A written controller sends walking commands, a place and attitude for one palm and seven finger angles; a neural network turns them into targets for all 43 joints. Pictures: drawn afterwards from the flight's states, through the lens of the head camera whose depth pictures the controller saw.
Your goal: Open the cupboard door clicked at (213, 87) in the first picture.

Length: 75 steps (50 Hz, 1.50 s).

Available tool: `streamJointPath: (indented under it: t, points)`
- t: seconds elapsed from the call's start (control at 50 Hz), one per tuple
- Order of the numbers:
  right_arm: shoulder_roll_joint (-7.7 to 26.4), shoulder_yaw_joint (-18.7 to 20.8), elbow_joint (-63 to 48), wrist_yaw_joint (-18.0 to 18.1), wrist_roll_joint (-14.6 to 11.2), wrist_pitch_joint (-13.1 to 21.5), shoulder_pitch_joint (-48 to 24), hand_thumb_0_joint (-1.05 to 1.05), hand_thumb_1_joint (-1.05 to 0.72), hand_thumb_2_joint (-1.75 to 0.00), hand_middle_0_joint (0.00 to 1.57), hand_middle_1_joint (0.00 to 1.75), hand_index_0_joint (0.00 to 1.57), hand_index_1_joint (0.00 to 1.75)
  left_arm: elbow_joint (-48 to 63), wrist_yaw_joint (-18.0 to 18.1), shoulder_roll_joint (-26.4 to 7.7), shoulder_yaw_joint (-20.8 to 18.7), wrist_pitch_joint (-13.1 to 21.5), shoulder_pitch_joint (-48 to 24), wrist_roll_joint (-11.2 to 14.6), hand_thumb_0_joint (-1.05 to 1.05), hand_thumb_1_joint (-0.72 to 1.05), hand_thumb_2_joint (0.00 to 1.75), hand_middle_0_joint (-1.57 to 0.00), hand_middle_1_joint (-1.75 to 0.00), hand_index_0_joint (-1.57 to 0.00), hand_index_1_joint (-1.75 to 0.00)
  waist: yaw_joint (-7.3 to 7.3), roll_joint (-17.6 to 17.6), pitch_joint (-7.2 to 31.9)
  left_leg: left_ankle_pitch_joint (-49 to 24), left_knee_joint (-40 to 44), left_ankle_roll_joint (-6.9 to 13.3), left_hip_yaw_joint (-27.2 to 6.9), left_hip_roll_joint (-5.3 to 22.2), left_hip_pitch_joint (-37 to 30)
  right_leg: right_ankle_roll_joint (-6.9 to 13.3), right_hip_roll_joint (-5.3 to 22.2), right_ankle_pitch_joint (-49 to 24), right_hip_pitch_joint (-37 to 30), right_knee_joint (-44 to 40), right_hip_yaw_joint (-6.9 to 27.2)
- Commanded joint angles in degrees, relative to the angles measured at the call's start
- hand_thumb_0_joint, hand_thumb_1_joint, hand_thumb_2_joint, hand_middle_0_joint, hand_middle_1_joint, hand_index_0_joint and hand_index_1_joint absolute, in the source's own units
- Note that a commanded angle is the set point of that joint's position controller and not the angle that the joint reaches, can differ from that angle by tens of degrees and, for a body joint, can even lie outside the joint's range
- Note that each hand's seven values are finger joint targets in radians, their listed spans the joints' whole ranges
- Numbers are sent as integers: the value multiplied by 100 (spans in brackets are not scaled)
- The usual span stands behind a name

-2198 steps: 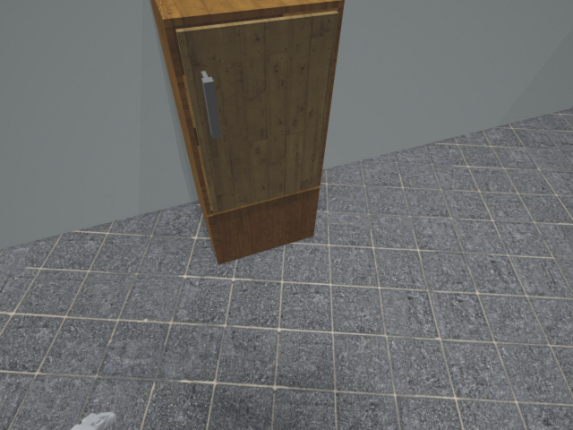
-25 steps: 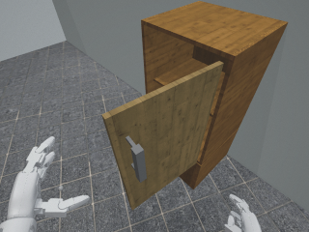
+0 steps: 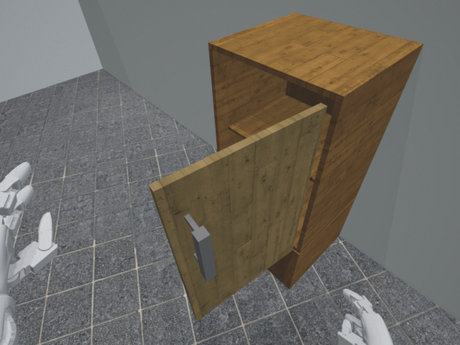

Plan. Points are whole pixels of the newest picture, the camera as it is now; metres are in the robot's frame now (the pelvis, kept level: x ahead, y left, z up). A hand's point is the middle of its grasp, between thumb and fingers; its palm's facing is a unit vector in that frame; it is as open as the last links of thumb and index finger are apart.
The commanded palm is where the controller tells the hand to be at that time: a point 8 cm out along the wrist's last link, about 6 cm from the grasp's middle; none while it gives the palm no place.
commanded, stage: draw the hand back to the body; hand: left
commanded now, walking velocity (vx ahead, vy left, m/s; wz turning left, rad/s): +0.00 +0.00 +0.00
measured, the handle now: (199, 247) +0.30 +0.10 -0.01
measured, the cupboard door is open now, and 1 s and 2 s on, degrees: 83 83 83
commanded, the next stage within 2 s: step back with the hand held close in 0.28 s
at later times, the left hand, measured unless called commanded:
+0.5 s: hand (65, 250) +0.19 +0.24 +0.16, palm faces +0.43 -0.79 -0.44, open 7.5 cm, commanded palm +0.13 +0.27 +0.17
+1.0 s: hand (12, 295) +0.13 +0.28 +0.15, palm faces +0.36 -0.79 -0.49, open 7.4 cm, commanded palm +0.07 +0.31 +0.17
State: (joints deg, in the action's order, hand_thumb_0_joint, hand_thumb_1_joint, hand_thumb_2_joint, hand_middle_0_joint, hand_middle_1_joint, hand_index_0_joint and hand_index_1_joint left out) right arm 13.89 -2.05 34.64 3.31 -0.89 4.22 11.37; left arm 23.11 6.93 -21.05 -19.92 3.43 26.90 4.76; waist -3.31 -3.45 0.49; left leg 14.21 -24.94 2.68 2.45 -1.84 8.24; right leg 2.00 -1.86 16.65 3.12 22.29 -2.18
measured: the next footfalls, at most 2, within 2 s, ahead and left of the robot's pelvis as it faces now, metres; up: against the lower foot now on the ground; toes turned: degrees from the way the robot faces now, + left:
right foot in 1.20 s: -0.12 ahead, -0.09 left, +0.00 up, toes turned +7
right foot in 1.74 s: -0.29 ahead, -0.05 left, +0.00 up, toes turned +0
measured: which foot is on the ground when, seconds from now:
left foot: down 0.00-1.00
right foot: down 0.00-1.00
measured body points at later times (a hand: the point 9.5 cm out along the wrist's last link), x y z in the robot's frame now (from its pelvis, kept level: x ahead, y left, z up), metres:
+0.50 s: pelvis -0.01 -0.03 +0.00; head -0.02 -0.05 +0.45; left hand +0.16 +0.28 +0.18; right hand +0.18 -0.25 -0.09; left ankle -0.01 +0.09 -0.74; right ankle -0.05 -0.10 -0.74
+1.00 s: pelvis -0.08 +0.02 -0.01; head -0.07 +0.03 +0.44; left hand +0.10 +0.32 +0.18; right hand +0.09 -0.23 -0.08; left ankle -0.01 +0.09 -0.74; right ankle -0.05 -0.09 -0.74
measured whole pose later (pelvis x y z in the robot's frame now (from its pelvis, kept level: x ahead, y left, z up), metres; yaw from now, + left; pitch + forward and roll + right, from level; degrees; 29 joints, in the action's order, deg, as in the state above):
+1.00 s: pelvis -0.08 +0.02 -0.01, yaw -1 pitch -1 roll -2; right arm 13.7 0.2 30.3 4.6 -1.4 -1.0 10.9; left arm 29.0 8.4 -25.5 -23.5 8.8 33.4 3.2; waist 0.7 -1.1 -1.2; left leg 9.2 -29.0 4.3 3.9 -0.6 19.5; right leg 0.8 -2.6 11.1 14.9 26.5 -1.4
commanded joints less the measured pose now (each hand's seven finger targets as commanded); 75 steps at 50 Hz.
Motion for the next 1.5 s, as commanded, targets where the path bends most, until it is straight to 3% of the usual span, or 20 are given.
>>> streamJointPath:
  t: [0.0, 0.16, 0.36, 0.38, 0.4, 0.46, 0.52, 0.6, 0.76, 0.84, 0.96, 1.04, 1.12, 1.2, 1.22, 1.26, 1.36, 1.42, 1.44, 1.48]
  points:
    - [618, 295, -877, 46, 7, 192, -723, 0, -90, -90, 20, 30, 20, 30, 854, 6, -784, -403, 315, -337, 3, 0, 90, 90, -20, -30, -20, -30, 26, 171, 195, -1482, 337, -130, -361, 391, -437, -86, 153, -1431, 452, -379, 143]
    - [526, 263, -821, 116, 17, 324, -841, 0, -90, -90, 20, 30, 20, 30, 1334, 75, -1118, -619, 462, -554, -28, 0, 90, 90, -20, -30, -20, -30, -34, -273, 479, -1426, 254, -93, -270, 285, -568, -73, 215, -1607, 275, -452, 240]
    - [542, 319, -748, 119, 6, 273, -873, 0, -90, -90, 20, 30, 20, 30, 742, -5, -911, -511, 440, -397, 49, 0, 90, 90, -20, -30, -20, -30, -9, 217, 39, -1229, 287, -36, -188, 289, -501, -138, 217, -1551, 446, -615, 315]
    - [545, 307, -813, 114, 2, 310, -938, 0, -90, -90, 20, 30, 20, 30, 1314, 3, -1090, -555, 524, -848, 49, 0, 90, 90, -20, -30, -20, -30, -29, 132, 241, -1180, 278, -26, -219, 270, -572, -141, 235, -1492, 404, -635, 343]
    - [654, 341, -950, 118, -37, 208, -818, 0, -90, -90, 20, 30, 20, 30, 1446, 66, -1786, -1299, 743, -1162, -49, 0, 90, 90, -20, -30, -20, -30, 177, 238, -142, -852, -72, 74, -335, 352, -334, -271, 537, -1875, 1096, -947, 964]
    - [598, 378, -857, 109, 34, -11, -826, 0, -90, -90, 20, 30, 20, 30, 851, 2, -1190, -836, 754, -248, -114, 0, 90, 90, -20, -30, -20, -30, 206, 540, 138, -1020, -257, 43, -284, 332, -265, -367, 738, -2813, 929, -728, 875]
    - [649, 441, -962, 106, 1, -164, -788, 0, -90, -90, 20, 30, 20, 30, 926, 5, -1032, -700, 722, 87, -110, 0, 90, 90, -20, -30, -20, -30, 231, 134, 644, -1633, -212, 24, -189, 419, -295, -483, 740, -3443, 587, -340, 653]
    - [617, 482, -1109, 133, -44, -346, -791, 0, -90, -90, 20, 30, 20, 30, 1219, 88, -1302, -954, 688, 317, -95, 0, 90, 90, -20, -30, -20, -30, 251, 478, 960, -2020, -271, 11, -166, 516, -287, -535, 682, -3726, 544, -128, 629]
    - [610, 508, -1292, 217, -63, -435, -766, 0, -90, -90, 20, 30, 20, 30, 1772, 249, -1564, -1213, 735, 557, -74, 0, 90, 90, -20, -30, -20, -30, 258, 74, 1045, -2097, -153, -6, -379, 658, 185, -341, 596, -3041, 492, 200, 676]
    - [647, 518, -1279, 206, -47, -376, -721, 0, -90, -90, 20, 30, 20, 30, 1685, 264, -1435, -1133, 766, 697, -80, 0, 90, 90, -20, -30, -20, -30, 278, -125, 745, -1287, 110, 22, -613, 752, 670, -249, 472, -1890, 639, 153, 707]
    - [760, 501, -1299, 207, -2, -188, -647, 0, -90, -90, 20, 30, 20, 30, 1589, 305, -1338, -1143, 941, 550, -222, 0, 90, 90, -20, -30, -20, -30, 315, -358, 171, 1618, 964, 231, -1193, 1054, 2292, -195, 203, -62, 277, 452, 657]
    - [775, 529, -1288, 239, 53, -24, -645, 0, -90, -90, 20, 30, 20, 30, 1701, 291, -1322, -1227, 1032, 174, -393, 0, 90, 90, -20, -30, -20, -30, 237, -678, 138, 3003, 1750, 451, -1750, 1530, 3601, -264, -196, -143, -684, 1734, 325]
    - [753, 560, -1206, 184, 113, 150, -585, 0, -90, -90, 20, 30, 20, 30, 1854, 243, -1364, -1299, 1112, 135, -386, 0, 90, 90, -20, -30, -20, -30, 261, -525, 265, 2767, 1555, 417, -1729, 1472, 3214, -186, -255, 119, -371, 1656, 408]
    - [589, 513, -1016, 77, 73, 251, -539, 0, -90, -90, 20, 30, 20, 30, 2018, 232, -1255, -1074, 1215, 265, -130, 0, 90, 90, -20, -30, -20, -30, 340, 29, 591, 801, 696, -116, -1013, 887, 927, 123, 122, 40, 1257, 118, 849]
    - [589, 518, -905, 65, 104, 262, -540, 0, -90, -90, 20, 30, 20, 30, 2076, 256, -1317, -1111, 1266, 234, -121, 0, 90, 90, -20, -30, -20, -30, 353, -80, 851, 270, 480, -192, -775, 820, 431, 127, 244, -221, 1433, 39, 945]
    - [607, 579, -874, 66, 17, 284, -553, 0, -90, -90, 20, 30, 20, 30, 2088, 258, -1334, -1030, 1270, 169, -108, 0, 90, 90, -20, -30, -20, -30, 366, 277, 1187, 91, 4, -177, -609, 779, -202, 77, 304, -216, 1807, 28, 1010]
    - [562, 546, -760, 112, 82, 239, -622, 0, -90, -90, 20, 30, 20, 30, 2052, 336, -1461, -1074, 1271, 41, -160, 0, 90, 90, -20, -30, -20, -30, 466, 263, 506, 394, -890, -297, -565, 549, -372, 312, 702, 599, 3069, -552, 1380]
    - [595, 513, -775, 174, 102, 229, -749, 0, -90, -90, 20, 30, 20, 30, 1976, 350, -1632, -1217, 1269, -102, -175, 0, 90, 90, -20, -30, -20, -30, 471, -78, 182, 394, -151, -223, -875, 741, 93, 49, 272, 262, 2871, -151, 992]
    - [608, 491, -831, 187, 110, 231, -777, 0, -90, -90, 20, 30, 20, 30, 1899, 340, -1586, -1229, 1253, -68, -175, 0, 90, 90, -20, -30, -20, -30, 429, -378, 165, 745, 593, -124, -1214, 1030, 652, -94, -61, 364, 2293, 290, 698]
    - [715, 552, -897, 167, 143, 272, -839, 0, -90, -90, 20, 30, 20, 30, 1834, 279, -1528, -1379, 1282, -111, -199, 0, 90, 90, -20, -30, -20, -30, 308, -1244, 354, 2658, 2202, 144, -2150, 1819, 2207, -165, -632, 811, 629, 1971, 301]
